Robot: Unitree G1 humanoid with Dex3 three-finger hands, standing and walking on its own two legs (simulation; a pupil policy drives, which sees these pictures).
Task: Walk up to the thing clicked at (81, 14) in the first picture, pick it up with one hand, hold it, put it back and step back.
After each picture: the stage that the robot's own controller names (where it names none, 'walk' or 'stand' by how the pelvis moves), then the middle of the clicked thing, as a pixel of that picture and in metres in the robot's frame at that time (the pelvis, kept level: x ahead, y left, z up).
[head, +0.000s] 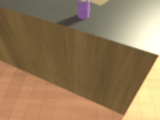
stand; (83, 7) +0.85 +0.00 +0.02
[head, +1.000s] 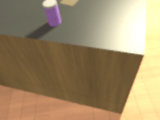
walk; (52, 13) +0.72 +0.19 +0.03
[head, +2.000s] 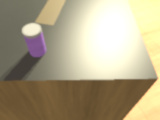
stand; (35, 40) +0.49 +0.19 +0.05
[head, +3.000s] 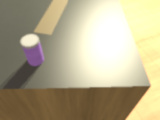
stand; (33, 50) +0.48 +0.21 +0.02
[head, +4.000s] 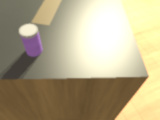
stand; (31, 40) +0.50 +0.21 +0.03
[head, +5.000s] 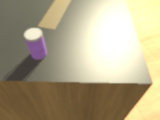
stand; (36, 44) +0.50 +0.20 +0.02
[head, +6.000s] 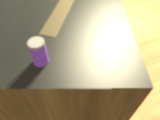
stand; (38, 52) +0.49 +0.19 +0.01
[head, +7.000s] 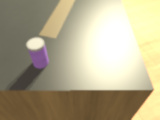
stand; (38, 53) +0.48 +0.20 +0.01
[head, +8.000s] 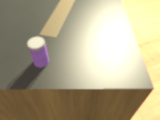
rise first; (39, 52) +0.49 +0.19 +0.01
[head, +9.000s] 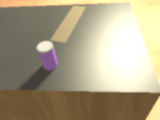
rise first; (47, 56) +0.49 +0.20 +0.02
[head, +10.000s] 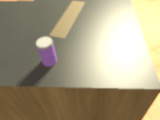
go down; (47, 52) +0.49 +0.20 +0.02
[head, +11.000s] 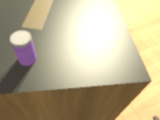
go down; (24, 48) +0.47 +0.19 +0.04
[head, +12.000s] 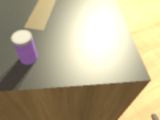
approach; (25, 48) +0.48 +0.19 +0.04
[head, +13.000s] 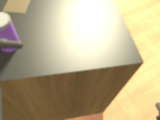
close; (4, 33) +0.49 +0.21 +0.08
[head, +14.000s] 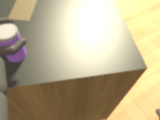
lift; (11, 43) +0.46 +0.20 +0.07
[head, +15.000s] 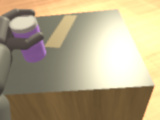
lift; (29, 39) +0.35 +0.15 +0.26
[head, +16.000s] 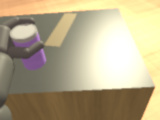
hold; (29, 47) +0.34 +0.16 +0.23
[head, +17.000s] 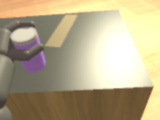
hold; (29, 50) +0.34 +0.16 +0.22
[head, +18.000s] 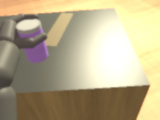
crouch; (33, 41) +0.38 +0.15 +0.22
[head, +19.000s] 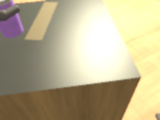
lower; (6, 15) +0.47 +0.20 +0.23
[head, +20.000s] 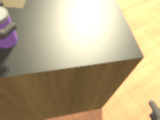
lower; (1, 28) +0.50 +0.21 +0.08
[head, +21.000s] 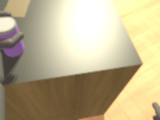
lower; (9, 37) +0.48 +0.20 +0.08
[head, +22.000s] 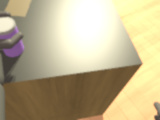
lower; (9, 38) +0.48 +0.20 +0.07
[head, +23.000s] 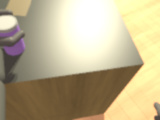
lower; (10, 36) +0.49 +0.20 +0.07
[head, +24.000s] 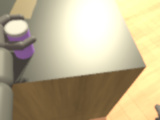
open; (20, 40) +0.47 +0.17 +0.07
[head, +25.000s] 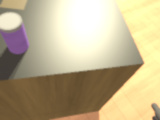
rise; (14, 34) +0.47 +0.17 +0.08
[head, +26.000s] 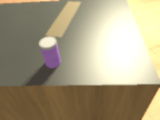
sink last; (50, 52) +0.48 +0.17 +0.05
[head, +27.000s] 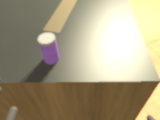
stand; (49, 48) +0.48 +0.17 +0.05
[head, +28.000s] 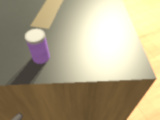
stand; (38, 46) +0.47 +0.17 +0.07
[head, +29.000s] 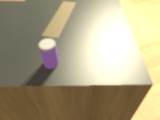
stand; (49, 53) +0.49 +0.16 +0.02
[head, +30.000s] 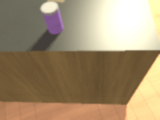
walk; (52, 18) +0.59 +0.15 +0.03
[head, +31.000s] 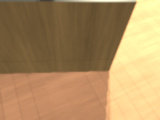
walk; out of the picture +0.91 +0.12 +0.04
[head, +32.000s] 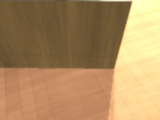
stand; out of the picture +1.13 +0.13 +0.03
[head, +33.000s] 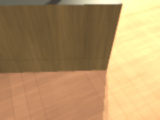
stand; out of the picture +1.10 +0.16 +0.01
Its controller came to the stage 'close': yes
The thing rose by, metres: 0.21
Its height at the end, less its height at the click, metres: +0.00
